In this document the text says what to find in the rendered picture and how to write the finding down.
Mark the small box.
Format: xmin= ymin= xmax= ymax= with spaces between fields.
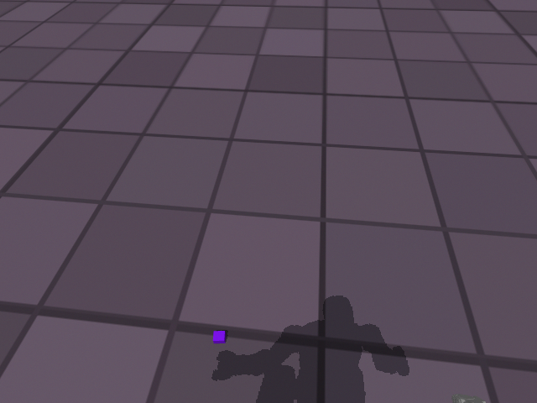
xmin=213 ymin=331 xmax=226 ymax=343

